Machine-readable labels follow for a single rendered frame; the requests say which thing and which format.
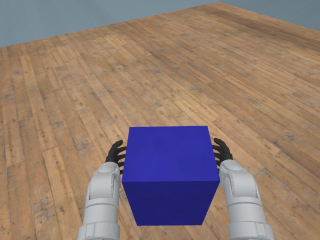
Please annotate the left robot forearm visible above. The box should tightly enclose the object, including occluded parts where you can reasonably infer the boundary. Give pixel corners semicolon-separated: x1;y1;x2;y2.
77;162;121;240

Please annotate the carton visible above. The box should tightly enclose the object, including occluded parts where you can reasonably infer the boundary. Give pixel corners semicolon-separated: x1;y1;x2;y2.
121;125;221;226

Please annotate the robot right hand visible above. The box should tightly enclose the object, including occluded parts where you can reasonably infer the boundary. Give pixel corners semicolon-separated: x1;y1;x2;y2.
212;138;233;174

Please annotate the right robot forearm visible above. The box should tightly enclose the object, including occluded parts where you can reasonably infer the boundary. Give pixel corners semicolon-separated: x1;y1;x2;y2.
219;159;275;240

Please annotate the robot left hand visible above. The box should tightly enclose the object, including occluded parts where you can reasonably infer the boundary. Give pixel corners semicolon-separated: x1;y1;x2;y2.
105;140;127;175

